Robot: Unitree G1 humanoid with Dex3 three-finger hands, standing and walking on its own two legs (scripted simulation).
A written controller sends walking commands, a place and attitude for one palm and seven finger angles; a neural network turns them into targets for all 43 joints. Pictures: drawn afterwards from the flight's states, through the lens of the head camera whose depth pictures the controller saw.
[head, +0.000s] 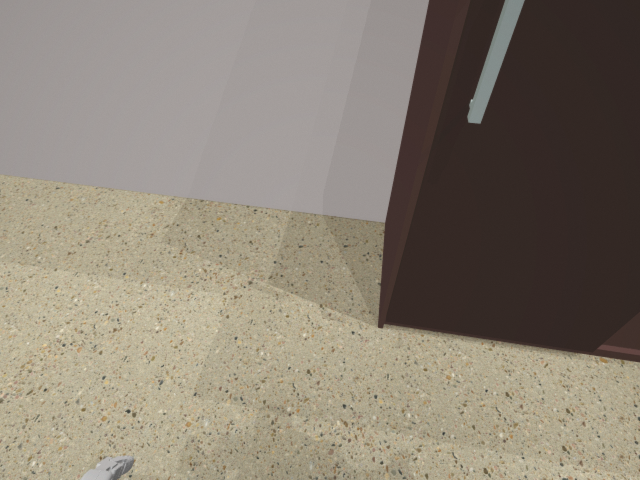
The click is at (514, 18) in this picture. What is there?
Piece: wardrobe's sliding door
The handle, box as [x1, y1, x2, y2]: [467, 0, 524, 123]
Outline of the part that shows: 524,0 505,0 473,99 471,99 469,104 470,109 467,116 468,122 480,123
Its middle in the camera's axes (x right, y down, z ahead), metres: +0.29 -0.35 +0.62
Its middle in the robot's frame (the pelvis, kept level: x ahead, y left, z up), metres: +0.73 -0.25 +0.27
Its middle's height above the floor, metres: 1.03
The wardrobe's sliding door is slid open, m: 0.00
